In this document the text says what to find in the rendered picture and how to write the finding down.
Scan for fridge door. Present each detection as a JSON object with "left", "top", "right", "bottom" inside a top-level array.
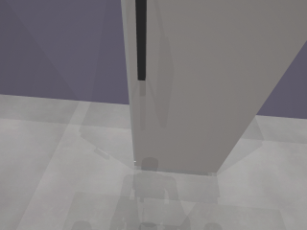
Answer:
[{"left": 125, "top": 0, "right": 307, "bottom": 173}]

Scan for handle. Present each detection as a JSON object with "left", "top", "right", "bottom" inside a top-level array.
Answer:
[{"left": 135, "top": 0, "right": 147, "bottom": 81}]

